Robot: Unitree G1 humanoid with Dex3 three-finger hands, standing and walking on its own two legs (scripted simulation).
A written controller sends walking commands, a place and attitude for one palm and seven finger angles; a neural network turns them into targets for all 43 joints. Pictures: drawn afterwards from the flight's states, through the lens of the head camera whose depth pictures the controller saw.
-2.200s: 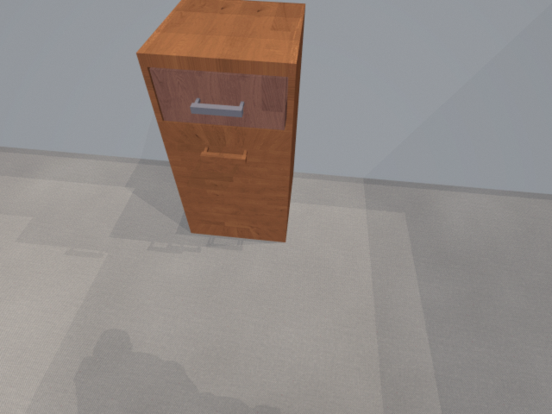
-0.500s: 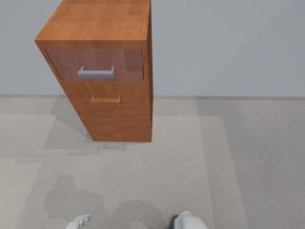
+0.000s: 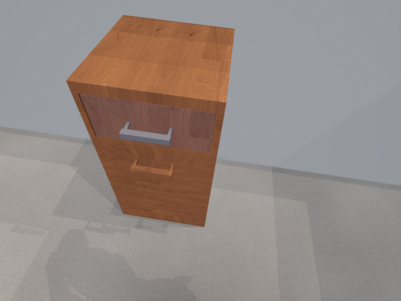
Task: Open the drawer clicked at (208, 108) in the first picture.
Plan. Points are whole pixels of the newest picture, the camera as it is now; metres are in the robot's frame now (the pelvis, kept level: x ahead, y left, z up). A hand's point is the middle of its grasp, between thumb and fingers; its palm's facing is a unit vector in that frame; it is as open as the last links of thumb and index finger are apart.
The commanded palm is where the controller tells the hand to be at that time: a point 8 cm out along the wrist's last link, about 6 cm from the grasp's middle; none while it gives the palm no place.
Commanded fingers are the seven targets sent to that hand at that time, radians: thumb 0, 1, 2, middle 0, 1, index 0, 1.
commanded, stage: come to a stop and stand still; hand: left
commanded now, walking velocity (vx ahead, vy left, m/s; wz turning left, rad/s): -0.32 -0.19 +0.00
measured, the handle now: (147, 132) +0.56 +0.21 -0.06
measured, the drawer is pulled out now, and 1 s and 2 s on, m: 0.00 0.00 0.00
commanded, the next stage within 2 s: look again from close up in 1.28 s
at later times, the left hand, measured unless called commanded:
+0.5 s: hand out of the picture +0.09 +0.13 -0.15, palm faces +0.01 -0.96 -0.28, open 7.4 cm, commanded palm none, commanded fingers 0.00 0.90 0.90 -0.20 -0.30 -0.20 -0.30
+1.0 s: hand out of the picture -0.02 +0.14 -0.17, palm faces +0.09 -0.98 -0.20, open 7.4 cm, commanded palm none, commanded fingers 0.00 0.90 0.90 -0.20 -0.30 -0.20 -0.30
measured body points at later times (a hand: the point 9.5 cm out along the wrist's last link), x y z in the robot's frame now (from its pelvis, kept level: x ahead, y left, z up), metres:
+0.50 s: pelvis +0.01 -0.07 +0.01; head +0.05 -0.10 +0.45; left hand +0.08 +0.18 -0.13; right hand +0.04 -0.32 -0.16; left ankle -0.02 +0.07 -0.67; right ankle +0.02 -0.16 -0.73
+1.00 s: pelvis -0.01 -0.04 +0.01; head +0.01 -0.04 +0.46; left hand -0.02 +0.19 -0.15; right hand +0.01 -0.26 -0.15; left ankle -0.04 +0.09 -0.73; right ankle +0.02 -0.16 -0.73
